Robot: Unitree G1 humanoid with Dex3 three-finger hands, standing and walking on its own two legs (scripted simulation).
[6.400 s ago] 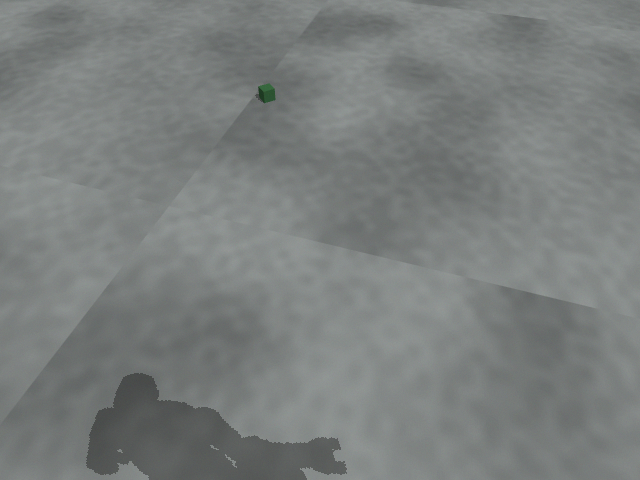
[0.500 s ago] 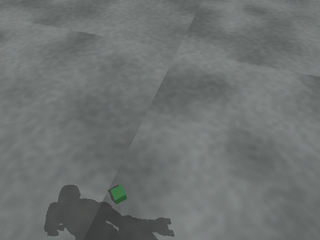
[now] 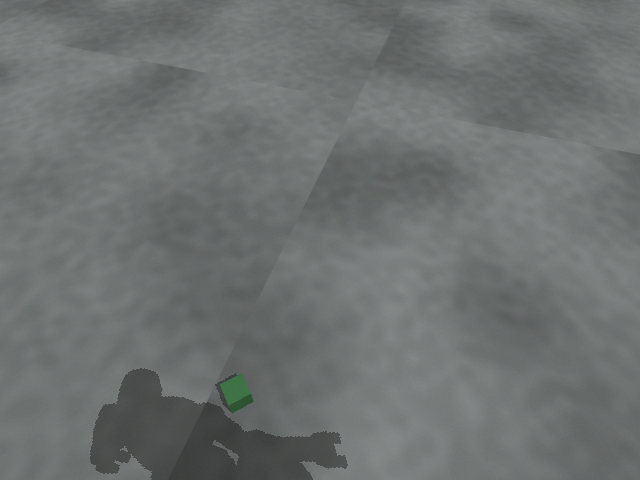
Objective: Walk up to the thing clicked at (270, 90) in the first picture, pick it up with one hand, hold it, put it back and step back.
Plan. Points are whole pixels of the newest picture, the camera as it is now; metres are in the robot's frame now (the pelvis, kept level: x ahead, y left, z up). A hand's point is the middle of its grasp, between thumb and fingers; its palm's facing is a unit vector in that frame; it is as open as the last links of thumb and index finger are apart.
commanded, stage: stand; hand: left
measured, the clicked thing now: (236, 393) +0.49 +0.23 -0.75
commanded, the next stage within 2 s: none
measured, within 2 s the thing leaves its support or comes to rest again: neither
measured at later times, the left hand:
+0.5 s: hand out of the picture +0.11 +0.25 -0.15, palm faces -0.02 -0.94 -0.35, open 7.4 cm
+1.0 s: hand out of the picture +0.10 +0.24 -0.15, palm faces -0.02 -0.94 -0.35, open 7.4 cm
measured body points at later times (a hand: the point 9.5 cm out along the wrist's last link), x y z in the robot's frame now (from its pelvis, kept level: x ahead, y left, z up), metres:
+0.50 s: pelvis +0.02 -0.01 +0.00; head +0.03 -0.01 +0.45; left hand +0.11 +0.29 -0.13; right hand +0.11 -0.31 -0.13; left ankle +0.03 +0.13 -0.75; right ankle +0.00 -0.14 -0.75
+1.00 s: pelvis +0.02 -0.01 +0.00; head +0.03 -0.01 +0.45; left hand +0.10 +0.29 -0.13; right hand +0.10 -0.31 -0.13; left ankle +0.03 +0.13 -0.75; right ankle +0.00 -0.14 -0.75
